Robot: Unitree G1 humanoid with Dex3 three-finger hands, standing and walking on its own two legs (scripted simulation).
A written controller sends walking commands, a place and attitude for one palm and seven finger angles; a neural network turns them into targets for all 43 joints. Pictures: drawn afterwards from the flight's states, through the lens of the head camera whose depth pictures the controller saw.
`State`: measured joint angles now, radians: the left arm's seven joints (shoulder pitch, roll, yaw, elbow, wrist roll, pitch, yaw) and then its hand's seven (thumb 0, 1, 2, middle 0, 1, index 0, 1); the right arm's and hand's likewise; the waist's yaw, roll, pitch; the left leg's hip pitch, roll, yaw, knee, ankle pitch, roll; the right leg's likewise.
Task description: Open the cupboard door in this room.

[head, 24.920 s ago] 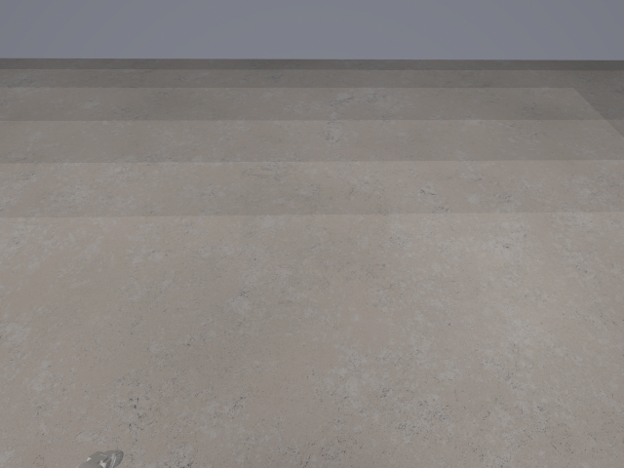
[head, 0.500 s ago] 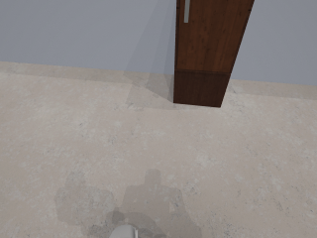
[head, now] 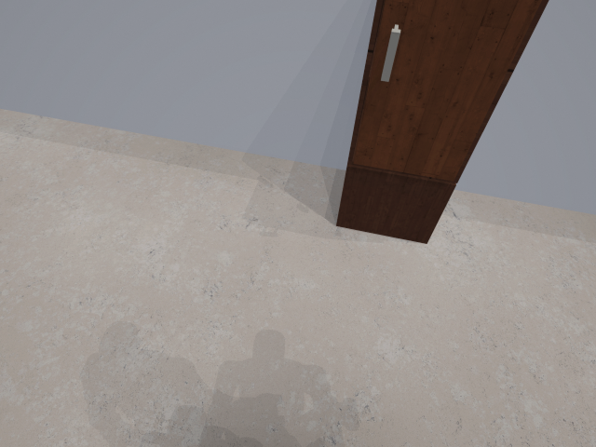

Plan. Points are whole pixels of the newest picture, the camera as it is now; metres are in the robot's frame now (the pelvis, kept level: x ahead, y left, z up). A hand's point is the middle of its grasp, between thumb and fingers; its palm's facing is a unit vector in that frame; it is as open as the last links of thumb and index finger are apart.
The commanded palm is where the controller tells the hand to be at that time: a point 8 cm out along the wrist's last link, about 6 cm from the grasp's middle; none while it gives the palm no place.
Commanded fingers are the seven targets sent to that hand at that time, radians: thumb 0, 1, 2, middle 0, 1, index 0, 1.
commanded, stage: stand and wait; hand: left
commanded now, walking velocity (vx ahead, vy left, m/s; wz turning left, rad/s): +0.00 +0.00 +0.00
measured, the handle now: (390, 53) +1.09 -0.16 +0.05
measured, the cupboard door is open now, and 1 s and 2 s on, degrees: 0 0 0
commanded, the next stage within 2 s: look at it before walking up in 0.76 s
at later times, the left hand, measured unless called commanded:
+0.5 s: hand out of the picture +0.02 +0.13 -0.17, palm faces +0.04 -0.98 -0.18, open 7.4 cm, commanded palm none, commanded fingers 0.00 0.90 0.90 -0.20 -0.30 -0.20 -0.30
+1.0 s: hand out of the picture +0.02 +0.10 -0.17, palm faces +0.07 -0.98 -0.16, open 7.4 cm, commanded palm none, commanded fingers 0.00 0.90 0.90 -0.20 -0.30 -0.20 -0.30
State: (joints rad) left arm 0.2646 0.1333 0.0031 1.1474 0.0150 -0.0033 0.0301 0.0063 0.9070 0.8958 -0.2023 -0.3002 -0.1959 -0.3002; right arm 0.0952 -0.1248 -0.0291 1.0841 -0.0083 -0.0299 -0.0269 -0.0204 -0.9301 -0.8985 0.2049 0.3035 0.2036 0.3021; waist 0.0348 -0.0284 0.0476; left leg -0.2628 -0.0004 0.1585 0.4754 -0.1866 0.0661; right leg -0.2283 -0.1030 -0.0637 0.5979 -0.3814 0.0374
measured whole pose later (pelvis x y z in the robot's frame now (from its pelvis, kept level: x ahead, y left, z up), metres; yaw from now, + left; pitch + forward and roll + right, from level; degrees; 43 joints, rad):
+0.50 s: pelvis +0.04 -0.03 +0.01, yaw +1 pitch -1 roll +0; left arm 0.29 0.13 -0.01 1.14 0.00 -0.01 0.04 0.01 0.91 0.90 -0.20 -0.30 -0.20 -0.30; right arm 0.33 -0.12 0.00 1.19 -0.01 -0.01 -0.02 0.01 -0.91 -0.90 0.20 0.30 0.20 0.30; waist -0.01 0.00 0.04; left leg -0.18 0.04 0.12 0.38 -0.18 0.00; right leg -0.10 -0.05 -0.10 0.39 -0.27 0.01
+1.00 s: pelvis +0.05 -0.05 +0.01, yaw +1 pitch -1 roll +0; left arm 0.33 0.11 -0.01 1.14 0.01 -0.02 0.04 0.01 0.91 0.90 -0.20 -0.30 -0.20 -0.30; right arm 0.27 -0.14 -0.02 1.16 -0.01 -0.01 -0.04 0.01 -0.92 -0.90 0.20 0.30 0.20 0.30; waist 0.01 -0.01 0.04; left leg -0.17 0.05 0.11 0.40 -0.22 -0.02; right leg -0.08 -0.03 -0.11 0.39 -0.30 -0.01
